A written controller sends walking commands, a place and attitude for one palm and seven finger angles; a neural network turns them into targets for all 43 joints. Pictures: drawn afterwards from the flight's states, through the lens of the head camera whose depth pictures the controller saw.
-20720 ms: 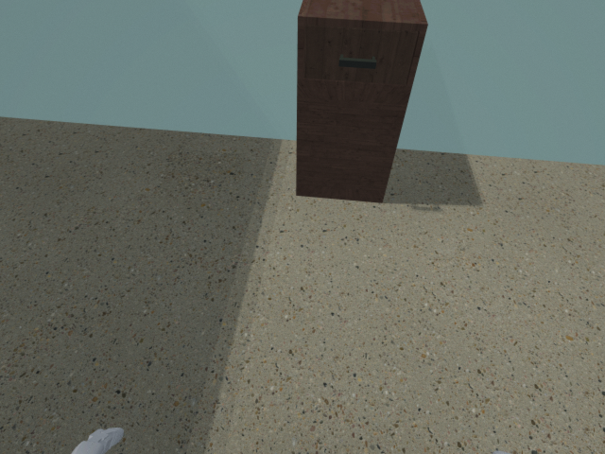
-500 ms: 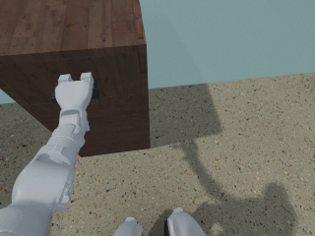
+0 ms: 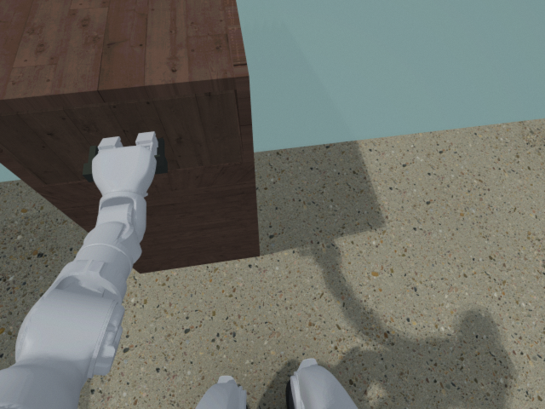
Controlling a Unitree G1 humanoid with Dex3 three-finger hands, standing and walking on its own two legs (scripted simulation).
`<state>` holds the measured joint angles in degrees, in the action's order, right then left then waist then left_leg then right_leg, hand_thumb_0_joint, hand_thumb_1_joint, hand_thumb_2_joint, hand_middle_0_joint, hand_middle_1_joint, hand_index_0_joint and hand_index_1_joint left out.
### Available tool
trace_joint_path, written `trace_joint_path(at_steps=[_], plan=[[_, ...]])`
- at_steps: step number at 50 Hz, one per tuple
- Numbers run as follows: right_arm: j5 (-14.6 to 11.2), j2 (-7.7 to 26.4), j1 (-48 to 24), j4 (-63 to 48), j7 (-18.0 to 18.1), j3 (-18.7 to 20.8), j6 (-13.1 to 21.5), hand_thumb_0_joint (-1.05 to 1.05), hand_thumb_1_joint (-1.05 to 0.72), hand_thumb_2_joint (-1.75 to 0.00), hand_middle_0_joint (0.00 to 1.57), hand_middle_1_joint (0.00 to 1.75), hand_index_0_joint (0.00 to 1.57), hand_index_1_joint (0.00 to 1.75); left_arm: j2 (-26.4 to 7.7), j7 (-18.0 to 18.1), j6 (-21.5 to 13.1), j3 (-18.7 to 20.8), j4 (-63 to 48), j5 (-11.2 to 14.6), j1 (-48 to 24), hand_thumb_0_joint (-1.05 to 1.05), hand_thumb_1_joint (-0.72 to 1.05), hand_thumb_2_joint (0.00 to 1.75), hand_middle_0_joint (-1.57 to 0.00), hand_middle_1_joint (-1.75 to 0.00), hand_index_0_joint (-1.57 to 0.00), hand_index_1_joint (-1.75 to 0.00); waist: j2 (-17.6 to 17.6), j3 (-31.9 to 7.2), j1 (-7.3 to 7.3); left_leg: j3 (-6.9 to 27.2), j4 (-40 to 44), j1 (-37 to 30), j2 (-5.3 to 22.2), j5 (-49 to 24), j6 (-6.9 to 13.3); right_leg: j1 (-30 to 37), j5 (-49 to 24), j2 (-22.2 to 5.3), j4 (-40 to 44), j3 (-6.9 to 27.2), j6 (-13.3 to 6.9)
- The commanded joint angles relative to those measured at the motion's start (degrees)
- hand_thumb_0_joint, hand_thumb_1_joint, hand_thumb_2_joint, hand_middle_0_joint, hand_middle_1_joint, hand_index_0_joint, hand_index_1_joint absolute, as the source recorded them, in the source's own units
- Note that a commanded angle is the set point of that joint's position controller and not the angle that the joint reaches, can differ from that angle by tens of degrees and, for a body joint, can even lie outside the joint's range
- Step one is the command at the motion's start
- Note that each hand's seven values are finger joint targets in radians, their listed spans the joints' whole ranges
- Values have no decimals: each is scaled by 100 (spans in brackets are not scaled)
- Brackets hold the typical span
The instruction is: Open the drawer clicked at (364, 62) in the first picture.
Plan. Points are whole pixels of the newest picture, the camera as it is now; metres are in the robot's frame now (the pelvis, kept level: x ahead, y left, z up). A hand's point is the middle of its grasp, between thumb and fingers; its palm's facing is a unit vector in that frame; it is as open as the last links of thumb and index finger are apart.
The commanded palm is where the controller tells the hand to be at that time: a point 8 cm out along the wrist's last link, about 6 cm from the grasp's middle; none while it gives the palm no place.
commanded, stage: close the thumb around the handle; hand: left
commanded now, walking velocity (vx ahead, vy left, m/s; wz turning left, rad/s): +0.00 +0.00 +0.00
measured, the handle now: (127, 158) +0.52 +0.21 -0.01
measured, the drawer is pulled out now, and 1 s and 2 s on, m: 0.00 0.07 0.18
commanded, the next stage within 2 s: pull the drawer open in 0.02 s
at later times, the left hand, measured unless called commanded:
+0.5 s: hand (138, 195) +0.46 +0.19 -0.03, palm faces -0.05 -0.04 -1.00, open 5.5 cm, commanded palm +0.42 +0.18 +0.03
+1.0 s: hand (137, 224) +0.41 +0.19 -0.03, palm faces -0.04 -0.05 -1.00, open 5.4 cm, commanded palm +0.37 +0.18 +0.03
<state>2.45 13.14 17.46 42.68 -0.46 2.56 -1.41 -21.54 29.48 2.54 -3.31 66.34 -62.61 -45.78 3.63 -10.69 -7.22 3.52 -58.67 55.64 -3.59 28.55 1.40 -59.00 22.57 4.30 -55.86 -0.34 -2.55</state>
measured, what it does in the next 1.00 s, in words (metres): stands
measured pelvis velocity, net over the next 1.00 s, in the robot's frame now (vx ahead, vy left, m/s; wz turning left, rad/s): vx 0.04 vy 0.01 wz -0.01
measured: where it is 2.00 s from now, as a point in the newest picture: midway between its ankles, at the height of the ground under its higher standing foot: outside the picture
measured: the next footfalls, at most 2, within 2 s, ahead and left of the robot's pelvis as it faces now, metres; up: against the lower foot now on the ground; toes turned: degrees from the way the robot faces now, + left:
none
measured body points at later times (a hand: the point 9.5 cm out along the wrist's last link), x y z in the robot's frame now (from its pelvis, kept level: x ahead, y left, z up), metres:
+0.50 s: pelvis +0.02 +0.01 +0.01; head +0.14 +0.00 +0.44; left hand +0.46 +0.19 +0.02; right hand +0.05 -0.25 -0.13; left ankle -0.02 +0.11 -0.67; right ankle +0.02 -0.09 -0.67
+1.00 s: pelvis +0.04 +0.01 +0.02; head +0.13 -0.01 +0.46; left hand +0.40 +0.19 +0.02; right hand +0.15 -0.25 -0.12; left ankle -0.02 +0.10 -0.67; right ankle +0.02 -0.09 -0.67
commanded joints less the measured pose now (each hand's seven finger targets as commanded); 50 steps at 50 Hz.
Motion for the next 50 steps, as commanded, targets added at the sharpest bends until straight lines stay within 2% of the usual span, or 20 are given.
trace_joint_path(at_steps=[1, 5, 7, 10, 11, 15, 19, 21, 23, 27, 29, 30, 34, 35, 38, 40, 44, 46, 49, 50], plan=[[14, 925, 859, -235, 83, 314, 128, 0, -90, -90, 20, 30, 20, 30, -1388, 312, -242, 406, -1458, -71, -2789, 0, 90, 90, -40, -135, -40, -135, 130, -2868, -183, -171, 487, -1292, 142, -2052, 120, 1994, -1771, -147, 520, 84, 50], [30, 895, 883, -215, 63, 342, 156, 0, -90, -90, 20, 30, 20, 30, -1139, 386, -305, 236, -1590, -120, -2834, 0, 90, 90, -40, -135, -40, -135, 266, -2942, -201, -148, 475, -1426, 153, -2224, 87, 1879, -1804, -136, 486, 35, 37], [42, 928, 871, -200, 49, 348, 126, 0, -90, -90, 20, 30, 20, 30, -1255, 426, -276, 386, -1499, -113, -2599, 0, 90, 90, -40, -135, -40, -135, 212, -2926, -123, -146, 468, -1442, 164, -2305, 70, 1866, -1832, -120, 469, 25, 31], [34, 887, 867, -236, 13, 375, 112, 0, -90, -90, 20, 30, 20, 30, -978, 438, -256, 271, -1604, -64, -2346, 0, 90, 90, -40, -135, -40, -135, 208, -3010, -69, -156, 512, -1567, 175, -2480, 60, 2003, -1981, -119, 482, 1, 26], [31, 905, 844, -224, 3, 377, 80, 0, -90, -90, 20, 30, 20, 30, -1143, 443, -244, 427, -1648, -58, -2179, 0, 90, 90, -40, -135, -40, -135, 238, -3027, 27, -170, 525, -1641, 185, -2570, 44, 2045, -2055, -116, 476, 1, 16], [20, 841, 789, -306, -30, 408, 34, 0, -90, -90, 20, 30, 20, 30, -567, 396, -229, 101, -1864, 24, -1688, 0, 90, 90, -40, -135, -40, -135, 322, -3016, 79, -127, 573, -2041, 255, -3192, -3, 2034, -2288, -98, 511, -60, 17], [-1, 830, 676, -413, -33, 416, -21, 0, -90, -90, 20, 30, 20, 30, -549, 361, -215, 165, -2123, 75, -1134, 0, 90, 90, -40, -135, -40, -135, 85, -2971, 195, -145, 652, -2096, 263, -3336, 13, 2299, -2489, -98, 586, -40, 17], [-19, 810, 644, -393, -27, 421, -35, 0, -90, -90, 20, 30, 20, 30, -348, 372, -206, 15, -2130, 54, -1043, 0, 90, 90, -40, -135, -40, -135, 13, -2716, 153, -168, 695, -2034, 280, -3264, 23, 2263, -2488, -103, 631, -40, 29], [-19, 804, 589, -423, -25, 428, -52, 0, -90, -90, 20, 30, 20, 30, -414, 415, -188, 106, -2268, -10, -769, 0, 90, 90, -40, -135, -40, -135, 36, -2721, 244, -150, 726, -2151, 299, -3487, 6, 2297, -2543, -106, 627, -41, 17], [-7, 772, 507, -457, -37, 438, -82, 0, -90, -90, 20, 30, 20, 30, -103, 451, -122, -106, -2582, -29, -595, 0, 90, 90, -40, -135, -40, -135, -42, -2715, 231, -134, 715, -2386, 346, -3881, -14, 2286, -2694, -105, 638, -67, 31], [-12, 770, 427, -532, -39, 443, -113, 0, -90, -90, 20, 30, 20, 30, -239, 456, -71, 25, -2887, -35, -361, 0, 90, 90, -40, -135, -40, -135, 113, -2852, 336, -109, 723, -2546, 344, -4195, -46, 2411, -2869, -115, 615, -45, 9], [-14, 727, 396, -536, -43, 442, -130, 0, -90, -90, 20, 30, 20, 30, 0, 463, -19, -157, -2828, -47, -201, 0, 90, 90, -40, -135, -40, -135, 44, -2770, 287, -119, 718, -2599, 359, -4240, -40, 2377, -2884, -114, 646, -60, 26], [-32, 717, 275, -616, -49, 440, -155, 0, -90, -90, 20, 30, 20, 30, 117, 453, 96, -236, -3212, -26, 5, 0, 90, 90, -40, -135, -40, -135, 85, -2704, 311, -85, 736, -2772, 386, -4506, -66, 2393, -2966, -117, 665, -82, 21], [-34, 702, 268, -607, -42, 446, -152, 0, -90, -90, 20, 30, 20, 30, 187, 456, 118, -289, -3221, -47, 91, 0, 90, 90, -40, -135, -40, -135, -66, -2644, 293, -72, 747, -2774, 408, -4484, -64, 2386, -2930, -119, 674, -89, 40], [-51, 687, 162, -685, -31, 421, -175, 0, -90, -90, 20, 30, 20, 30, 132, 477, 174, -248, -3455, -68, 338, 0, 90, 90, -40, -135, -40, -135, -41, -2655, 369, -107, 793, -2743, 374, -4315, -53, 2551, -2971, -126, 696, -63, 20], [-52, 652, 88, -722, -31, 425, -169, 0, -90, -90, 20, 30, 20, 30, 401, 463, 222, -458, -3526, -68, 496, 0, 90, 90, -40, -135, -40, -135, -36, -2523, 346, -65, 798, -2854, 400, -4478, -71, 2440, -2905, -120, 705, -105, 24], [-57, 666, -33, -805, -14, 401, -185, 0, -90, -90, 20, 30, 20, 30, 226, 443, 298, -343, -3879, -49, 832, 0, 90, 90, -40, -135, -40, -135, -60, -2575, 419, -110, 815, -2827, 359, -4470, -52, 2721, -3176, -144, 742, -37, 13], [-68, 638, -88, -814, 0, 389, -171, 0, -90, -90, 20, 30, 20, 30, 357, 444, 310, -439, -3929, -59, 950, 0, 90, 90, -40, -135, -40, -135, -100, -2430, 407, -147, 841, -2792, 360, -4268, -38, 2683, -3094, -145, 769, -42, 24], [-61, 650, -207, -897, 23, 355, -160, 0, -90, -90, 20, 30, 20, 30, 195, 466, 340, -301, -4112, -65, 1335, 0, 90, 90, -40, -135, -40, -135, -76, -2413, 512, -162, 898, -2707, 323, -4215, -35, 2864, -3179, -149, 782, -12, -9], [-74, 621, -232, -883, 25, 358, -151, 0, -90, -90, 20, 30, 20, 30, 329, 465, 360, -401, -4027, -83, 1433, 0, 90, 90, -40, -135, -40, -135, -221, -2310, 462, -193, 885, -2658, 321, -4066, -19, 2853, -3167, -160, 808, -2, 16]])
